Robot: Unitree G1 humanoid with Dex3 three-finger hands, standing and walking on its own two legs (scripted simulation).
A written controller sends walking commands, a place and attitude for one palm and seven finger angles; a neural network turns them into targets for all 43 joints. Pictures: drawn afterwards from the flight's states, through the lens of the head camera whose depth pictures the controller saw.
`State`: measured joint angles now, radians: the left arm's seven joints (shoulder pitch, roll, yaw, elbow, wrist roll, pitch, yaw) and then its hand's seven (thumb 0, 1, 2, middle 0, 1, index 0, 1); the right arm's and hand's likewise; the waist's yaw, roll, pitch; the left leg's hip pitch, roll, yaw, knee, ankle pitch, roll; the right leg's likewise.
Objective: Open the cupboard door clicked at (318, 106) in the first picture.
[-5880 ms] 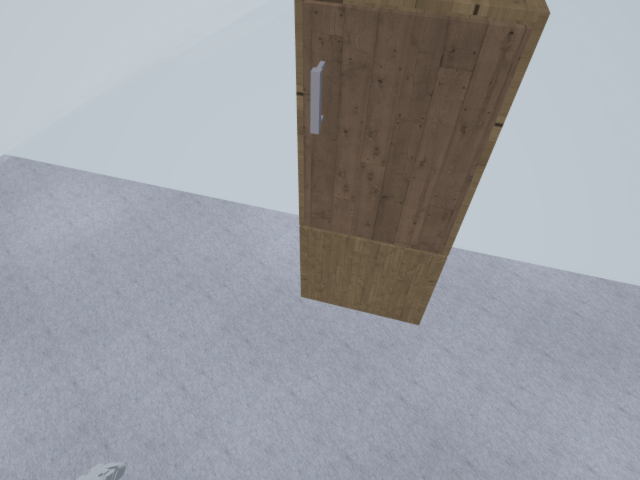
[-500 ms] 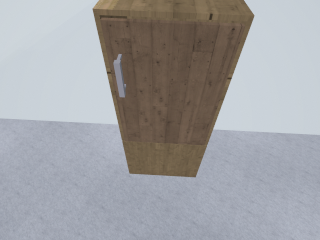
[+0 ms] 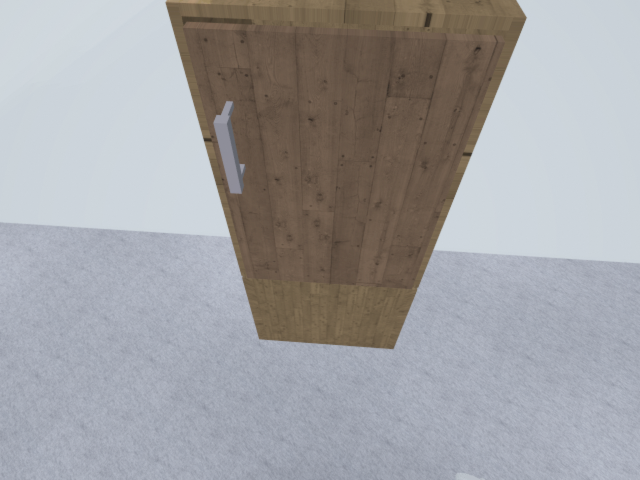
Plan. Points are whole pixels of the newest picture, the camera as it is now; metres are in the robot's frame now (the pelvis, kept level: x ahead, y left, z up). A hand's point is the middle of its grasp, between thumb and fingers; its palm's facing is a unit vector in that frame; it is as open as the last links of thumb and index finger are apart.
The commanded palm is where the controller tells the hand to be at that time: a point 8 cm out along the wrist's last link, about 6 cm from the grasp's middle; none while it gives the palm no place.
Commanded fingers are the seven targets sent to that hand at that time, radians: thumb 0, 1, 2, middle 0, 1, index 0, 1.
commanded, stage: come to a stop and stand still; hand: left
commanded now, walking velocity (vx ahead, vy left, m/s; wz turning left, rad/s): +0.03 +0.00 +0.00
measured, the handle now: (232, 149) +0.55 +0.19 +0.08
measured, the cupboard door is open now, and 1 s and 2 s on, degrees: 0 0 0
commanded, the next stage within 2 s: look again from close up in 1.02 s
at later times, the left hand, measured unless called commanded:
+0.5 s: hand out of the picture +0.01 +0.16 -0.17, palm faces +0.00 -0.98 -0.21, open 7.3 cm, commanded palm none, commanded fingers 0.00 0.90 0.90 -0.20 -0.30 -0.20 -0.30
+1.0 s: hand out of the picture +0.01 +0.18 -0.17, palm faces +0.02 -0.98 -0.19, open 7.4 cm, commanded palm none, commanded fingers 0.00 0.90 0.90 -0.20 -0.30 -0.20 -0.30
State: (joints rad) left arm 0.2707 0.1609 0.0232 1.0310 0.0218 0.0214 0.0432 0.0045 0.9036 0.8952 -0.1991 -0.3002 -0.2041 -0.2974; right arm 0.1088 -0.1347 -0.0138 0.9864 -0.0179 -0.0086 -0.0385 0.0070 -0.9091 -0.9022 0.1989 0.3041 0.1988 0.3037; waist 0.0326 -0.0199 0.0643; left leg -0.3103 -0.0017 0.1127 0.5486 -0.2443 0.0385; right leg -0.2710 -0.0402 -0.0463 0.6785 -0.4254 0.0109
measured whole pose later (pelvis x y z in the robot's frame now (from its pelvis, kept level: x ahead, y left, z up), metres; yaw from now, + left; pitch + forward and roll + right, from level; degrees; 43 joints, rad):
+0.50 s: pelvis -0.02 -0.01 +0.00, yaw +1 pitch -1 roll -1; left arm 0.28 0.16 -0.01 1.04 0.02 -0.02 0.03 0.00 0.91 0.90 -0.20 -0.30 -0.21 -0.30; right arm 0.31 -0.18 -0.01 1.04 -0.02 0.01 -0.01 0.01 -0.91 -0.90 0.20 0.30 0.20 0.30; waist -0.03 0.03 0.04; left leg -0.30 0.05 0.03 0.58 -0.26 -0.01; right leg -0.22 0.02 -0.09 0.53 -0.30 -0.04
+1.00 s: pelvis +0.00 +0.01 +0.01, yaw +1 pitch +0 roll +0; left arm 0.28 0.17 -0.01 1.08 0.01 -0.01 0.03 0.00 0.90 0.90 -0.20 -0.30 -0.20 -0.30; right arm 0.26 -0.17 0.01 1.09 -0.02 -0.03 -0.02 0.01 -0.91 -0.90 0.20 0.30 0.20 0.30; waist 0.00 -0.01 0.02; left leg -0.23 -0.01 0.07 0.48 -0.25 0.03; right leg -0.18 -0.03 -0.06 0.49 -0.30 0.01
